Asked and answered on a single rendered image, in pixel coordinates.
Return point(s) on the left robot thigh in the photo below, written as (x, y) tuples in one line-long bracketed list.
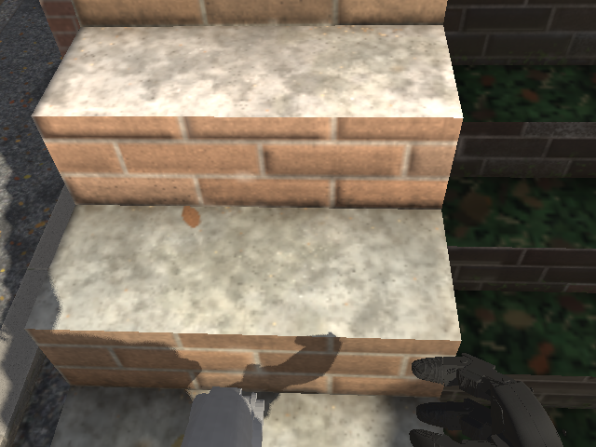
[(225, 418)]

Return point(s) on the robot right hand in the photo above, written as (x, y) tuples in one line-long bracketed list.
[(516, 417)]

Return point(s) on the robot left shin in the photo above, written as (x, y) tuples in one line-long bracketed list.
[(195, 400)]

